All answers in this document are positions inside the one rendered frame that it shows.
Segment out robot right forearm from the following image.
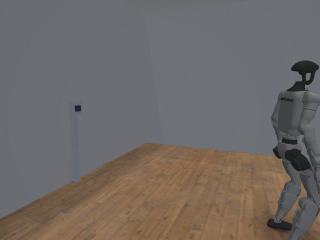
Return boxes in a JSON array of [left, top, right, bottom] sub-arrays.
[[302, 124, 320, 168]]

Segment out right robot upper arm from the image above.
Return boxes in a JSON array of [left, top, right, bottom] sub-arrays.
[[298, 91, 320, 135]]

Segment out left robot upper arm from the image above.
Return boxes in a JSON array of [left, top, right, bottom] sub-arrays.
[[271, 90, 286, 124]]

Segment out robot left forearm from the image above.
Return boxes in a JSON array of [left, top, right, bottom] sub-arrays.
[[271, 120, 285, 141]]

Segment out panel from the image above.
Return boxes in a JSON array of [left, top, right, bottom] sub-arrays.
[[69, 101, 83, 183]]

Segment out robot left foot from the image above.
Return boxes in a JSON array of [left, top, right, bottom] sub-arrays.
[[267, 218, 293, 230]]

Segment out robot left shin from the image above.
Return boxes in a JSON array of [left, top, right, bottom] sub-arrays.
[[274, 182, 301, 223]]

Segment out button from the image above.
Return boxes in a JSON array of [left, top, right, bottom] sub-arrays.
[[74, 105, 81, 112]]

